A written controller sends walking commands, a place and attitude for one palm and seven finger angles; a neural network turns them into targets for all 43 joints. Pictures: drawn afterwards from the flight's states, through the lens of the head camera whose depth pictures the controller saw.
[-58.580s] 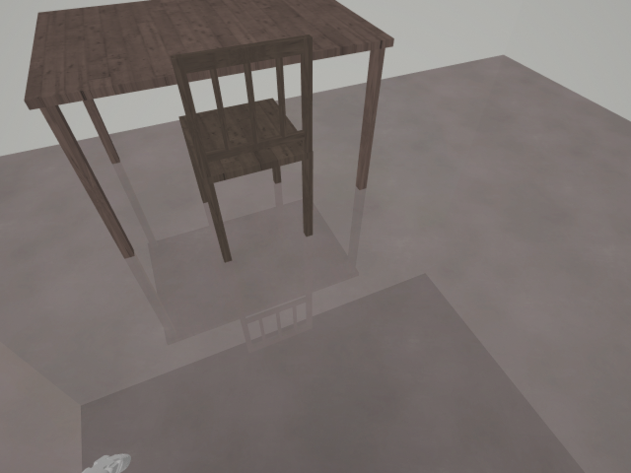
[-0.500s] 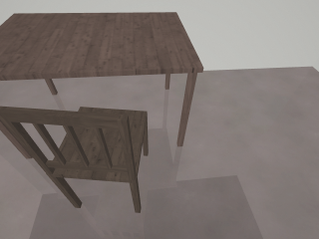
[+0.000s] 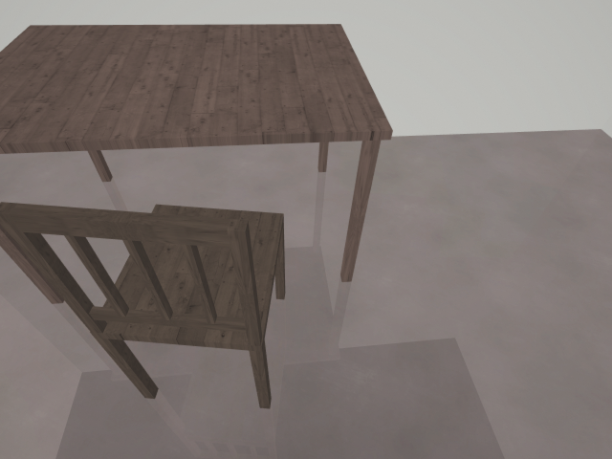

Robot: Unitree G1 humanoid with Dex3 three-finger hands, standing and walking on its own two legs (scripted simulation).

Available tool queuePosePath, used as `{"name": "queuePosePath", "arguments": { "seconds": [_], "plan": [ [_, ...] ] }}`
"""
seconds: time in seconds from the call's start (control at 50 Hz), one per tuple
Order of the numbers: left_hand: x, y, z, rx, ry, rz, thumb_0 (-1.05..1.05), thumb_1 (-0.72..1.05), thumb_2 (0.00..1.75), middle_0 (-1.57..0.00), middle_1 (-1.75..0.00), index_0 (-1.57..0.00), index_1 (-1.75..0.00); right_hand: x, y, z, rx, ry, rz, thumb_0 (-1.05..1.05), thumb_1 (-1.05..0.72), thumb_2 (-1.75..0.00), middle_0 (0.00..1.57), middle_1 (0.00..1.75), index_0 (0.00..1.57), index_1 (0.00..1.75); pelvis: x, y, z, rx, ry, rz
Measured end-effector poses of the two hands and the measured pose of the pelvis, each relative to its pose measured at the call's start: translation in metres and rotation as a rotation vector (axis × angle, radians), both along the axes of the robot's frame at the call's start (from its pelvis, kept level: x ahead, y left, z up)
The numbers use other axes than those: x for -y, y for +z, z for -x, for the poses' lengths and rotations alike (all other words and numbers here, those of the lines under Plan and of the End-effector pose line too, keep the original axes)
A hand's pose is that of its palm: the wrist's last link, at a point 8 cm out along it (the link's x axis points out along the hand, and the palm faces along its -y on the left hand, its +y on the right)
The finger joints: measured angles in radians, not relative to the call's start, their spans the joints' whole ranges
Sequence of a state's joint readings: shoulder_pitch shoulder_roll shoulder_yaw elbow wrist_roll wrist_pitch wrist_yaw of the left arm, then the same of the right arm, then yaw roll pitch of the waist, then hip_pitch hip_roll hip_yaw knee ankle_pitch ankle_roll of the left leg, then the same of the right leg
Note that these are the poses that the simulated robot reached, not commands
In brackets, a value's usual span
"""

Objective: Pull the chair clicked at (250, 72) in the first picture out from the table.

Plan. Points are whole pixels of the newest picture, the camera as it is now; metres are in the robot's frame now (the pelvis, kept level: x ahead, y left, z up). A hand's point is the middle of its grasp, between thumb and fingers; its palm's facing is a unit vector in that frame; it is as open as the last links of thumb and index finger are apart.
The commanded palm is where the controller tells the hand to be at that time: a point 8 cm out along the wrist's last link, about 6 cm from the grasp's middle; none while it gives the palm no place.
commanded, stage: look again from close up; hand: left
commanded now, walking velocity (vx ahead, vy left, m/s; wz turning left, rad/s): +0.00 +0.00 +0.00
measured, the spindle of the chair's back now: (151, 280) +0.43 +0.33 -0.11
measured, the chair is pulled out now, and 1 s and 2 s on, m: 0.24 0.24 0.24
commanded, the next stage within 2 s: raise the hand toward the chair's back in 0.56 s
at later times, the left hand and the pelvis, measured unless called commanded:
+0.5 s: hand out of the picture -0.06 +0.14 -0.18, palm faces +0.08 -0.99 -0.14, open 7.4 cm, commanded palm none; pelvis +0.00 +0.00 +0.00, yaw +0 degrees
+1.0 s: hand (231, 403) +0.19 +0.11 -0.01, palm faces -0.06 -0.99 +0.08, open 8.4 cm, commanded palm +0.11 +0.21 -0.07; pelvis -0.04 +0.01 -0.05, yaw +0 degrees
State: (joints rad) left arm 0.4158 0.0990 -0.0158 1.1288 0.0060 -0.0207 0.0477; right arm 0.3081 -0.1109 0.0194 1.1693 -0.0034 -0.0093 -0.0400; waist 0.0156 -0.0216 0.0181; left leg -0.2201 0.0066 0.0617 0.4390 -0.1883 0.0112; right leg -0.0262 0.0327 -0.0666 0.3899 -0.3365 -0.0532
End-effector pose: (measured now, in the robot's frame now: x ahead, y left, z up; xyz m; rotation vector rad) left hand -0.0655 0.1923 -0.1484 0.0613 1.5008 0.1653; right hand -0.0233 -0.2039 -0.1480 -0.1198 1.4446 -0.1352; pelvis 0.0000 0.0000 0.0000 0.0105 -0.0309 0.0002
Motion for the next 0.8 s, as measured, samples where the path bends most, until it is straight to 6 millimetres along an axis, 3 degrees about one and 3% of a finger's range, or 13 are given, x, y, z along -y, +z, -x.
{"name": "queuePosePath", "arguments": {
  "seconds": [0.68, 0.72, 0.8],
  "plan": [
    [0.001, -0.001, 0.002, -0.005, 0.005, 0.003, 0.00, 0.91, 0.90, -0.20, -0.30, -0.20, -0.30, -0.002, 0.000, 0.001, -0.016, 0.012, 0.001, 0.01, -0.92, -0.90, 0.20, 0.30, 0.20, 0.30, -0.002, -0.001, 0.001, -0.011, 0.006, 0.009],
    [-0.005, 0.013, -0.029, 0.160, 0.047, -0.011, 0.01, 0.90, 0.90, -0.20, -0.30, -0.20, -0.30, 0.006, 0.002, -0.007, 0.073, 0.019, 0.024, 0.02, -0.93, -0.90, 0.20, 0.30, 0.20, 0.30, -0.005, -0.003, 0.004, -0.014, 0.001, 0.013],
    [-0.056, 0.062, -0.092, 0.490, 0.030, -0.219, 0.10, 0.98, 0.89, -0.20, -0.29, -0.21, -0.30, 0.026, 0.007, -0.044, 0.356, -0.005, 0.068, 0.03, -0.93, -0.90, 0.20, 0.30, 0.20, 0.30, -0.008, -0.009, 0.011, -0.028, 0.016, 0.002]
  ]
}}
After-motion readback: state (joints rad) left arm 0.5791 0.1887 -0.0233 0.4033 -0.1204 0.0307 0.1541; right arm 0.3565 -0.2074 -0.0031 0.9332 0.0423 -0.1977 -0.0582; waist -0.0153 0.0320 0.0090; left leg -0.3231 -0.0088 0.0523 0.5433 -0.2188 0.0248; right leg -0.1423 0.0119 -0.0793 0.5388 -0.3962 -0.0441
